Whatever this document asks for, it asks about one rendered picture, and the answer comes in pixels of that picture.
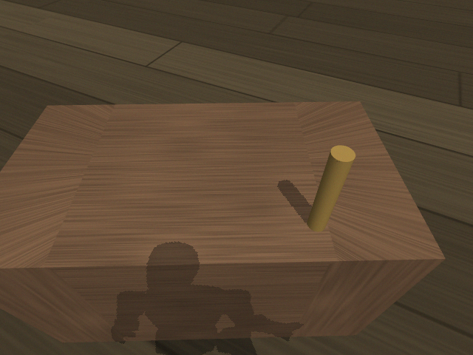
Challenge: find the can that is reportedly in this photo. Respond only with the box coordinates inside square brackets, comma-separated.
[307, 145, 355, 231]

